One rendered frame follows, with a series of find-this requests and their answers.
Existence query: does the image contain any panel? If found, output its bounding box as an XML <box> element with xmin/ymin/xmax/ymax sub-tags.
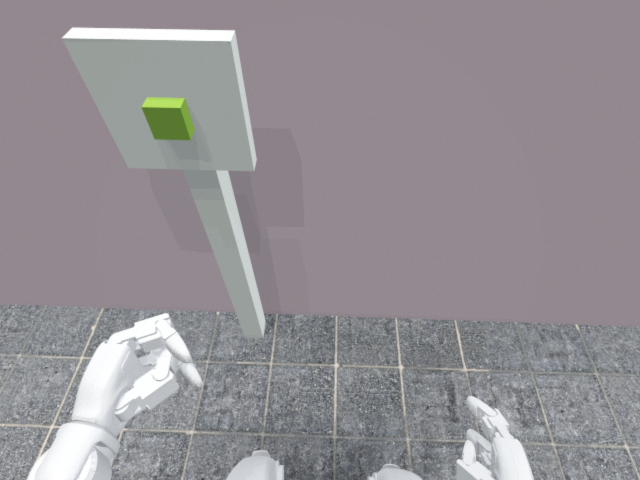
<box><xmin>62</xmin><ymin>28</ymin><xmax>266</xmax><ymax>338</ymax></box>

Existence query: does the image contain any button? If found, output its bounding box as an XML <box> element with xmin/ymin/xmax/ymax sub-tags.
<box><xmin>142</xmin><ymin>97</ymin><xmax>195</xmax><ymax>140</ymax></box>

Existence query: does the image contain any left robot shin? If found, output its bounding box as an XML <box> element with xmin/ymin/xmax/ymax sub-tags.
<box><xmin>251</xmin><ymin>450</ymin><xmax>271</xmax><ymax>458</ymax></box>

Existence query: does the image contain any robot left hand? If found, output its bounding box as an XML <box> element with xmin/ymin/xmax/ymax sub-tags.
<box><xmin>71</xmin><ymin>313</ymin><xmax>204</xmax><ymax>437</ymax></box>

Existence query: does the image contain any left robot thigh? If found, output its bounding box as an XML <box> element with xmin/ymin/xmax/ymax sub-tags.
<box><xmin>226</xmin><ymin>456</ymin><xmax>284</xmax><ymax>480</ymax></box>

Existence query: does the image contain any robot right hand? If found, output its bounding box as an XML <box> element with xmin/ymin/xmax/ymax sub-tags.
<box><xmin>456</xmin><ymin>396</ymin><xmax>534</xmax><ymax>480</ymax></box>

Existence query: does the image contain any left robot forearm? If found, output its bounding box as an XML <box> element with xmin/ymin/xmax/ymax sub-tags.
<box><xmin>27</xmin><ymin>421</ymin><xmax>120</xmax><ymax>480</ymax></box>

